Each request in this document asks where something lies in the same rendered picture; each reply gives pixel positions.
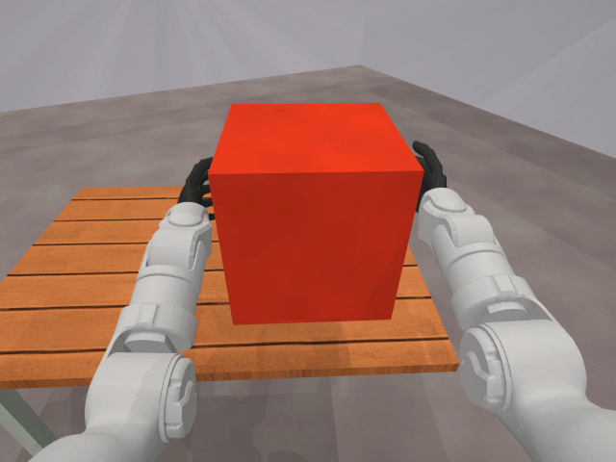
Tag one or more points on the table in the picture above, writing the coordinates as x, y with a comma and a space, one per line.
60, 304

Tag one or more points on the left robot forearm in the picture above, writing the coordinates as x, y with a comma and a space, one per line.
160, 316

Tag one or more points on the robot right hand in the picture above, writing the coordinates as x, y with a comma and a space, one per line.
433, 176

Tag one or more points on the carton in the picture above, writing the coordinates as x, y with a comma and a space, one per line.
314, 205

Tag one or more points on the robot left hand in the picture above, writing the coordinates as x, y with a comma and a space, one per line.
194, 188

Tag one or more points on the right robot forearm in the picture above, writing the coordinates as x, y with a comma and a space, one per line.
483, 286

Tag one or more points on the right robot upper arm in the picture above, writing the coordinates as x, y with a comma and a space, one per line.
529, 374

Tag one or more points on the left robot upper arm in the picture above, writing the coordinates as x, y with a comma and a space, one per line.
139, 403

